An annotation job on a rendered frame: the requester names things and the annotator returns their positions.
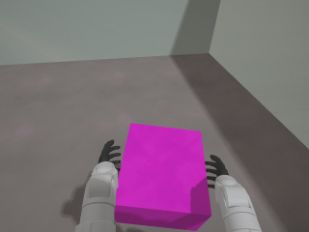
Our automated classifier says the left robot hand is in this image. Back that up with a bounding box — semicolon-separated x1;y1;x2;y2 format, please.
98;139;121;172

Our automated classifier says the right robot hand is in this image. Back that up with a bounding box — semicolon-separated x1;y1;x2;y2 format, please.
205;155;229;189

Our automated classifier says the carton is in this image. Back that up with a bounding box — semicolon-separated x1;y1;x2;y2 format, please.
114;123;211;231

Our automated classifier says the right robot forearm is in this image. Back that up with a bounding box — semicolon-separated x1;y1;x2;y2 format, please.
214;175;262;232

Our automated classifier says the left robot forearm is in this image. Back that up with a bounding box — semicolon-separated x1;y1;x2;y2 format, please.
74;161;119;232

